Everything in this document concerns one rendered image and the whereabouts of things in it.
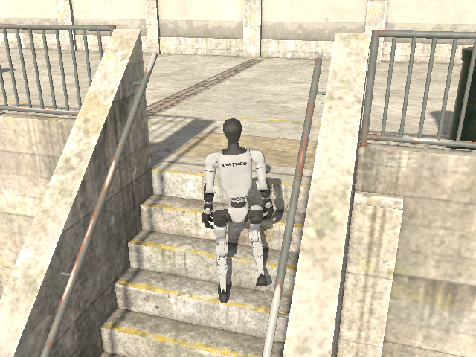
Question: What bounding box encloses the right robot hand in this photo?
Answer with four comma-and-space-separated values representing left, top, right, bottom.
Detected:
261, 205, 274, 220

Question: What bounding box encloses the right robot upper arm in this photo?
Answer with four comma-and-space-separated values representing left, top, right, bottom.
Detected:
250, 149, 268, 190

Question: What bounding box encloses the left robot forearm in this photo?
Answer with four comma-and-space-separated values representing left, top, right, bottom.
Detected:
203, 183, 214, 214

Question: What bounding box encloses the left robot upper arm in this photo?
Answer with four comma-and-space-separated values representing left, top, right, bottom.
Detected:
205, 152, 219, 193

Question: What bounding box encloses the robot left shin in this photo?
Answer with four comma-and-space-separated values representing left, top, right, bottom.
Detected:
216, 244, 228, 293

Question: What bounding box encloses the left robot hand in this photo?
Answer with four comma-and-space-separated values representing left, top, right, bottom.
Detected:
202, 212, 214, 229

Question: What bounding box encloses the right robot forearm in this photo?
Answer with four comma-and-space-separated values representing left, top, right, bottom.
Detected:
260, 179, 273, 208

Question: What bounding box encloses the robot left thigh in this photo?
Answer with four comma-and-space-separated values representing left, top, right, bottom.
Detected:
213, 208, 228, 257

